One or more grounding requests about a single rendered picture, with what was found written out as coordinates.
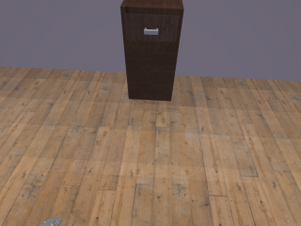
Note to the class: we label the handle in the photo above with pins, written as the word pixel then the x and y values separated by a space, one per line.
pixel 151 31

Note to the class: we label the cabinet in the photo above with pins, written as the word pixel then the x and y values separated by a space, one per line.
pixel 151 64

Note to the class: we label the drawer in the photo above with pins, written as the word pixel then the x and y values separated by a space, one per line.
pixel 136 23

